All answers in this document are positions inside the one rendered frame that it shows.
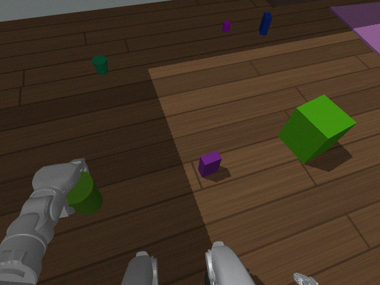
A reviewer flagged left robot arm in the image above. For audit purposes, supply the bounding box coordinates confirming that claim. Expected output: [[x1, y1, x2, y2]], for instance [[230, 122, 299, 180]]
[[0, 186, 66, 285]]

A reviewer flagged right robot hand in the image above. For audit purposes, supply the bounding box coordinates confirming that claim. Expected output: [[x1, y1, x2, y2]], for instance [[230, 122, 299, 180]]
[[293, 273, 318, 285]]

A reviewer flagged left robot hand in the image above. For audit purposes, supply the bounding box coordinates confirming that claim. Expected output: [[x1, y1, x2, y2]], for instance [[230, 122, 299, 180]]
[[32, 158, 89, 218]]

